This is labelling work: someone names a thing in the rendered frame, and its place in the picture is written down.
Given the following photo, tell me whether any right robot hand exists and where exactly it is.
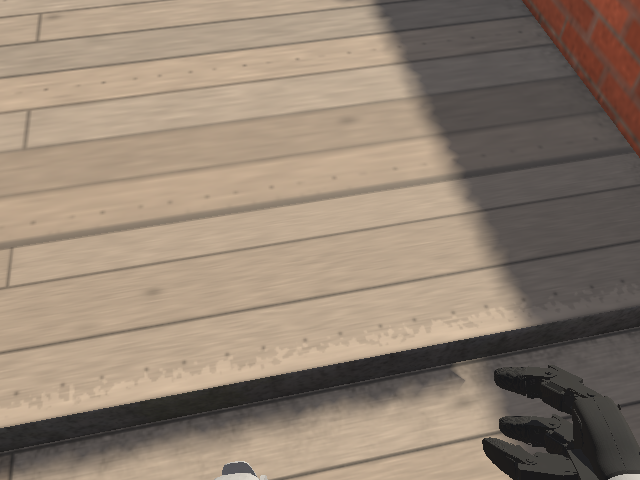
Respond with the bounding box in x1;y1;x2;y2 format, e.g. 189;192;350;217
482;365;640;480

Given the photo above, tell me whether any robot left shin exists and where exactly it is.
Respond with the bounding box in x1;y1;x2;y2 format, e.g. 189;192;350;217
222;461;259;479

